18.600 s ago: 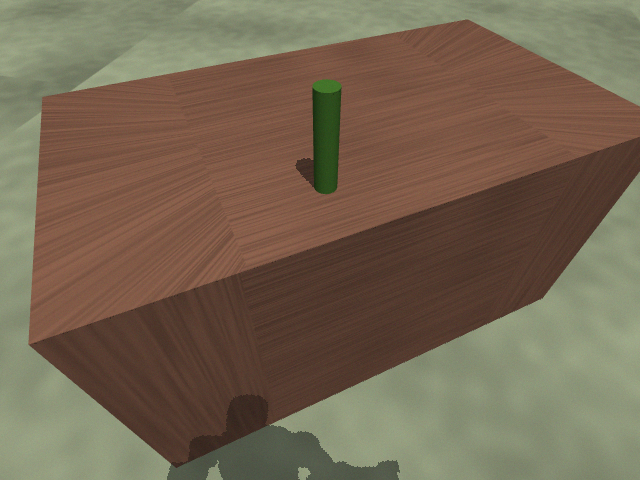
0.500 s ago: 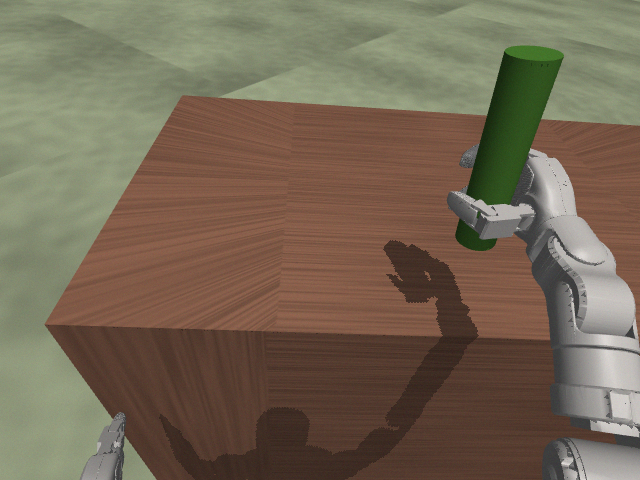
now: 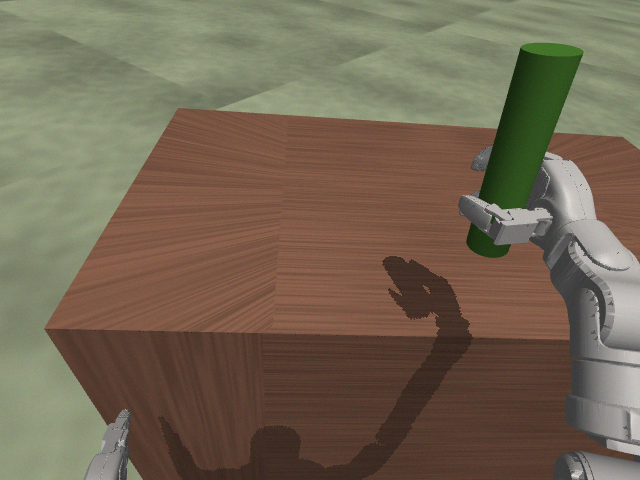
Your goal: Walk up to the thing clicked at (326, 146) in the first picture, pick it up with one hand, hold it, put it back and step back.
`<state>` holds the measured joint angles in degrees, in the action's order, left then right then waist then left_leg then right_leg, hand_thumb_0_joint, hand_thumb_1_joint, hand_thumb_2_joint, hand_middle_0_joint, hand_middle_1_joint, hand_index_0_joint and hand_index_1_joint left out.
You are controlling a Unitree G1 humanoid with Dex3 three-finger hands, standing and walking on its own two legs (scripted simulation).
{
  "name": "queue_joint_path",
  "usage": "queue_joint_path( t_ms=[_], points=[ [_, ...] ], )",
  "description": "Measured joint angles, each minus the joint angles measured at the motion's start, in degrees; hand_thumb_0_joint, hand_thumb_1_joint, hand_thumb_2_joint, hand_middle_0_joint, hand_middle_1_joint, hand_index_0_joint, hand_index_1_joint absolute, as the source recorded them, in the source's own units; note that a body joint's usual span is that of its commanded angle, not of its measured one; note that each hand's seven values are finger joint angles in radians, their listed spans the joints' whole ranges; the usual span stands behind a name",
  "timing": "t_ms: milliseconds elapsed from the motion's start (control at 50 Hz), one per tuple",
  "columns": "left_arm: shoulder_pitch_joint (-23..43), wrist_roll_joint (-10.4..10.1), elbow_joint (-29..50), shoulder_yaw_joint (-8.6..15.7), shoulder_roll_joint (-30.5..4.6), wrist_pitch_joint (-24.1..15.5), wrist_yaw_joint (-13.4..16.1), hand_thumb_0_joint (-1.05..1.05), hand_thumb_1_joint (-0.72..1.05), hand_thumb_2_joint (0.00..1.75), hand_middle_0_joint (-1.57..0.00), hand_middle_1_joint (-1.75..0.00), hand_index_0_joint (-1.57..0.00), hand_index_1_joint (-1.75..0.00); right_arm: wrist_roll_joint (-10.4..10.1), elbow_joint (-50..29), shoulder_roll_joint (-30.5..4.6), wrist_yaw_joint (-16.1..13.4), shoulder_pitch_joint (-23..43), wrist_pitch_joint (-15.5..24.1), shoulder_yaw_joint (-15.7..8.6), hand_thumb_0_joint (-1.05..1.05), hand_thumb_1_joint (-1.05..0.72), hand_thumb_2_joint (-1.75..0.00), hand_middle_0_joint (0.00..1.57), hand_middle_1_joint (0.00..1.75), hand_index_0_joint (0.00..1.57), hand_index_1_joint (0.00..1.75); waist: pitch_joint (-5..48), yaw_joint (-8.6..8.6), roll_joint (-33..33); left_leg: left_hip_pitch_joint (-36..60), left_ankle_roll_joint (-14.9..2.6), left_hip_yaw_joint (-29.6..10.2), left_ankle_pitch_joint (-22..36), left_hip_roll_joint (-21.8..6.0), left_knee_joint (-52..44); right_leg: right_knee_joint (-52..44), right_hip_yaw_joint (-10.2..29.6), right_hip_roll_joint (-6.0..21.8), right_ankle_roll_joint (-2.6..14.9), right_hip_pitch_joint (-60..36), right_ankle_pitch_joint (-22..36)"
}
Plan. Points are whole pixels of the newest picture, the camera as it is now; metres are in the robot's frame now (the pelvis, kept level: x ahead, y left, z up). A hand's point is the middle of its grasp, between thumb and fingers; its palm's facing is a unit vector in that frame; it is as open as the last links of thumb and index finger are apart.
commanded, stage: hold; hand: right
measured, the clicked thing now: (513, 163) +0.36 -0.15 +0.29
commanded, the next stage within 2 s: none
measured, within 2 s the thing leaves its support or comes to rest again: neither
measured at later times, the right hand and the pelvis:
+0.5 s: hand (511, 198) +0.34 -0.16 +0.26, palm faces -0.08 +1.00 -0.06, open 7.4 cm; pelvis +0.01 +0.00 +0.00, yaw -1 degrees
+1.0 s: hand (519, 189) +0.34 -0.16 +0.28, palm faces -0.07 +1.00 -0.06, open 7.4 cm; pelvis +0.01 +0.00 +0.00, yaw -1 degrees
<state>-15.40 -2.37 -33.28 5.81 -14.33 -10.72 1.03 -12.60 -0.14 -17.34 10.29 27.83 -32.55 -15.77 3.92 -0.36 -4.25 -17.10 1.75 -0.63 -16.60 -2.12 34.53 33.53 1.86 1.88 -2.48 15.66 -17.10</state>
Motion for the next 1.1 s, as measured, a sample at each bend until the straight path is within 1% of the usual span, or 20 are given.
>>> queue_joint_path(
  t_ms=[80, 220, 380, 520, 620, 680, 800, 980, 1100],
  points=[
    [0.1, 0.0, -0.7, -0.3, 0.0, -0.6, 0.0, -0.01, -0.53, 0.05, -0.03, -0.04, -0.04, -0.04, -0.4, -1.1, -0.1, 0.5, -0.4, -0.9, -0.4, 0.02, 0.12, -1.17, 0.96, 1.24, 0.87, 1.19, 0.1, 0.06, -0.1, 0.2, 0.01, 0.1, 0.0, 0.0, -0.2, -0.1, 0.1, 0.0, 0.00, -0.2, 0.0],
    [0.5, 0.0, -2.2, 0.0, -0.1, -0.9, 0.0, -0.01, -0.53, 0.05, -0.03, -0.04, -0.04, -0.04, -0.7, -2.3, -0.8, 1.5, -0.9, -2.4, -1.1, 0.02, 0.12, -1.17, 0.96, 1.24, 0.87, 1.19, 0.3, 0.13, -0.6, 0.6, 0.04, 0.2, -0.1, 0.0, -0.5, -0.2, 0.1, 0.0, 0.03, -0.4, -0.2],
    [0.6, -0.2, -2.4, -0.8, 0.0, -1.2, 0.0, -0.01, -0.53, 0.05, -0.04, -0.05, -0.04, -0.04, -1.1, -3.5, -1.4, 3.0, -1.2, -3.7, -1.6, 0.02, 0.11, -1.17, 0.96, 1.24, 0.87, 1.19, 0.8, 0.42, -0.6, 1.2, -0.01, 0.5, -0.3, 0.0, -0.7, -0.4, 0.4, 0.0, -0.03, -0.9, -0.3],
    [1.0, -0.3, -2.8, -0.6, -0.1, -1.6, -0.2, -0.01, -0.53, 0.05, -0.04, -0.05, -0.04, -0.04, -1.8, -5.4, -1.6, 4.0, -1.9, -5.4, -2.1, 0.02, 0.11, -1.17, 0.96, 1.24, 0.87, 1.20, 0.8, 0.54, -0.9, 1.6, 0.01, 0.6, -0.2, -0.1, -0.9, -0.5, 0.5, 0.0, 0.00, -1.2, -0.2],
    [0.7, -0.4, -2.5, -0.5, -0.3, -1.8, -0.3, -0.01, -0.53, 0.05, -0.04, -0.05, -0.04, -0.04, -2.3, -6.7, -2.0, 4.3, -2.0, -6.2, -2.7, 0.02, 0.11, -1.17, 0.96, 1.24, 0.87, 1.20, 0.8, 0.61, -0.9, 1.6, 0.02, 0.6, -0.3, -0.1, -0.9, -0.5, 0.6, -0.1, 0.01, -1.2, -0.2],
    [0.8, -0.3, -3.2, -0.4, -0.4, -2.0, -0.3, -0.01, -0.53, 0.05, -0.04, -0.05, -0.04, -0.04, -2.2, -7.0, -2.3, 4.3, -1.6, -7.0, -3.0, 0.02, 0.11, -1.17, 0.96, 1.24, 0.87, 1.20, 0.8, 0.70, -0.9, 1.6, 0.01, 0.7, -0.2, -0.1, -0.9, -0.5, 0.6, 0.0, 0.00, -1.2, -0.2],
    [1.2, -0.3, -4.0, -0.4, -0.6, -2.3, -0.3, -0.01, -0.53, 0.05, -0.04, -0.05, -0.04, -0.04, -2.4, -7.5, -2.2, 4.5, -1.0, -8.2, -2.8, 0.02, 0.11, -1.17, 0.96, 1.24, 0.87, 1.20, 0.7, 0.77, -1.0, 1.6, 0.03, 0.7, -0.1, -0.1, -1.0, -0.5, 0.6, -0.1, 0.02, -1.1, -0.1],
    [1.0, -0.3, -3.3, -0.6, -0.5, -2.9, -0.2, -0.01, -0.53, 0.05, -0.04, -0.05, -0.04, -0.04, -2.4, -7.1, -2.4, 3.8, -0.4, -9.0, -3.2, 0.02, 0.11, -1.17, 0.95, 1.25, 0.87, 1.20, 0.9, 0.64, -1.0, 1.4, 0.01, 0.7, -0.2, -0.1, -0.9, -0.6, 0.6, -0.1, 0.00, -1.0, -0.2],
    [0.7, -0.3, -3.3, -0.8, -0.4, -2.6, -0.5, -0.01, -0.54, 0.05, -0.04, -0.05, -0.04, -0.04, -2.3, -8.4, -1.7, 3.8, -1.0, -9.4, -2.7, 0.02, 0.11, -1.17, 0.95, 1.25, 0.87, 1.20, 1.2, 0.70, -1.0, 1.6, 0.00, 0.8, -0.3, -0.2, -1.1, -0.7, 0.7, -0.1, 0.00, -1.1, -0.2]
  ],
)
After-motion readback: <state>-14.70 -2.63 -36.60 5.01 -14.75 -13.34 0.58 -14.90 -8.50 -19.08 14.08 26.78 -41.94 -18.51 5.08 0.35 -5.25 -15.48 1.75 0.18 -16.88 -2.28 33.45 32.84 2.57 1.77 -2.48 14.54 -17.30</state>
